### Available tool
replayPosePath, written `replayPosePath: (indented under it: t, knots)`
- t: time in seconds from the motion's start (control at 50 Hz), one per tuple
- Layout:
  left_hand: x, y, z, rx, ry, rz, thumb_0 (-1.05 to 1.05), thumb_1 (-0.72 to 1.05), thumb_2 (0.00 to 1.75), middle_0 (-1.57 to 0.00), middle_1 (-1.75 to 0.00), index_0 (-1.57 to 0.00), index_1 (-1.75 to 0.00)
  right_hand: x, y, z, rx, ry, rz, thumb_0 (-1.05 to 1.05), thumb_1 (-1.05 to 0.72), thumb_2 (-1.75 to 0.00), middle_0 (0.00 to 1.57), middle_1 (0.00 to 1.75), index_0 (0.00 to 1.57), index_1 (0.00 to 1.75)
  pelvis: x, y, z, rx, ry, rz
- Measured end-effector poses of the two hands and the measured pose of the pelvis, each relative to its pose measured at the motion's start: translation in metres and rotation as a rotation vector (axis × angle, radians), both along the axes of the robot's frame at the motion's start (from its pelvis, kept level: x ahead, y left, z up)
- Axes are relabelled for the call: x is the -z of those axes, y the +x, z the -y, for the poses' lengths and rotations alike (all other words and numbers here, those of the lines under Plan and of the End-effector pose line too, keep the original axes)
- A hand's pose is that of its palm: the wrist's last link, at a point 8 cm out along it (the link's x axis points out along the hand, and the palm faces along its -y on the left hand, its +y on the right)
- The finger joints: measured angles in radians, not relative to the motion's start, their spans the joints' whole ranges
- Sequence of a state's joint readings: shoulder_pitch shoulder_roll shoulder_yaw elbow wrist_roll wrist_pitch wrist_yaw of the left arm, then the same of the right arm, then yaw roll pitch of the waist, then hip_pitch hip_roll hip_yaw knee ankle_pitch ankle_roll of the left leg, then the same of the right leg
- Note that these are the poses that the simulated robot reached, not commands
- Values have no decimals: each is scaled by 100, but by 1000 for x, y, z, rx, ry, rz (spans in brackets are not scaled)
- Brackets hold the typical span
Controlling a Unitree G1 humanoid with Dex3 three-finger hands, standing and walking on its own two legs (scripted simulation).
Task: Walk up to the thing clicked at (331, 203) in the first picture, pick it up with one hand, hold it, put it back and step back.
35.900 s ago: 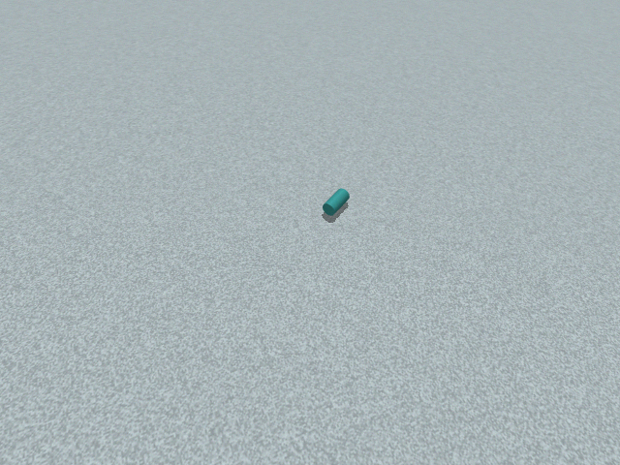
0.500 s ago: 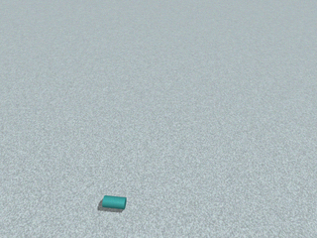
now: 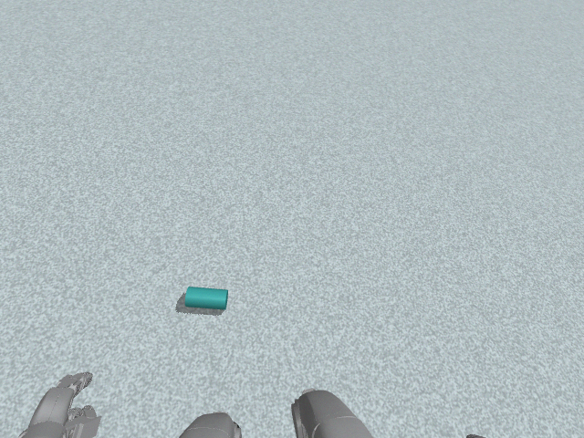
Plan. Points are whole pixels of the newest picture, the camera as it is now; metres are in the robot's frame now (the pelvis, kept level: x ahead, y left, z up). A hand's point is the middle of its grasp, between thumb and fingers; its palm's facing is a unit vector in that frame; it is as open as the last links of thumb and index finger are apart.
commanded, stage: step back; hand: left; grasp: from above
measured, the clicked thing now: (207, 298) +0.52 +0.20 -0.73
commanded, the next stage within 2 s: none
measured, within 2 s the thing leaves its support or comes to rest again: neither
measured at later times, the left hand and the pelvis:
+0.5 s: hand out of the picture +0.01 +0.25 -0.13, palm faces -0.02 -0.91 -0.41, open 7.4 cm; pelvis -0.12 -0.01 +0.00, yaw -1 degrees
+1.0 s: hand out of the picture -0.19 +0.25 -0.16, palm faces -0.08 -0.92 -0.39, open 7.4 cm; pelvis -0.28 -0.02 -0.01, yaw -5 degrees
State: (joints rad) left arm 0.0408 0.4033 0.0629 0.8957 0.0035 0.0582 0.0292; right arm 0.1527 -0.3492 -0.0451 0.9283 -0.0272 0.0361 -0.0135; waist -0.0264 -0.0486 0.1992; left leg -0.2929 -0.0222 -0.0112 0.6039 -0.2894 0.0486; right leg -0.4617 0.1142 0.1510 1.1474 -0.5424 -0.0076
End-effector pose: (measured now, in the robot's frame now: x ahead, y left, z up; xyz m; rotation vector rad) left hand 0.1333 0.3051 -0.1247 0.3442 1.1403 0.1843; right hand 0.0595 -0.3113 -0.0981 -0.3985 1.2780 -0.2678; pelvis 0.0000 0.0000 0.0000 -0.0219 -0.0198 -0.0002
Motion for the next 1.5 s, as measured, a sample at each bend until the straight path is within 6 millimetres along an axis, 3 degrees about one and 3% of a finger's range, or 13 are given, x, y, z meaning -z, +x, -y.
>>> replayPosePath:
  t: [0.14,0.26,0.36,0.48,0.6,0.74,0.92,1.04,1.14,1.3,1.4,1.5]
  knots:
    - [-1,-39,6,38,11,-51,1,90,90,-20,-30,-20,-30,8,-19,-4,12,33,89,0,-90,-90,21,30,21,30,3,-29,2,47,8,11]
    - [-6,-77,19,48,43,-36,1,90,90,-20,-30,-20,-30,27,-41,14,22,65,131,0,-90,-90,21,30,21,30,14,-60,16,65,-2,26]
    - [-23,-113,26,24,40,-20,1,90,90,-21,-30,-20,-30,22,-65,22,34,73,114,0,-90,-90,21,30,21,30,4,-82,20,59,40,27]
    - [-32,-133,20,14,51,38,1,90,90,-21,-30,-21,-30,17,-101,24,-6,45,66,0,-90,-90,21,30,21,30,0,-112,14,23,40,9]
    - [-14,-158,0,6,26,89,1,90,90,-21,-30,-20,-30,16,-133,8,-57,9,44,0,-90,-90,21,30,21,30,12,-151,0,-23,34,14]
    - [-8,-213,-8,-32,1,17,1,90,90,-21,-30,-20,-30,-6,-166,-8,-66,12,79,0,-90,-90,21,30,21,30,-1,-188,-3,-1,2,16]
    - [-3,-292,0,-1,23,-81,1,90,90,-20,-30,-20,-30,-9,-196,5,-63,9,204,0,-90,-90,21,30,21,30,3,-247,10,66,2,16]
    - [-5,-344,22,17,53,-86,1,90,90,-20,-30,-20,-30,15,-239,37,-38,34,224,0,-90,-90,21,30,21,30,17,-295,31,83,-3,22]
    - [-26,-388,37,-3,65,-92,1,90,90,-21,-30,-20,-30,19,-290,48,9,54,160,0,-90,-90,21,30,21,30,6,-321,40,73,53,19]
    - [-36,-403,37,2,97,28,1,90,90,-21,-30,-21,-30,28,-368,47,-26,58,24,1,-90,-90,21,30,21,30,4,-370,43,4,55,6]
    - [-20,-420,29,-5,66,85,1,90,90,-21,-30,-20,-30,30,-399,35,-57,47,16,1,-90,-90,21,30,21,30,15,-409,38,-30,67,21]
    - [-17,-453,35,-26,31,64,1,90,90,-21,-30,-20,-30,15,-423,33,-68,47,64,1,-90,-90,21,30,21,30,8,-442,41,-21,30,28]
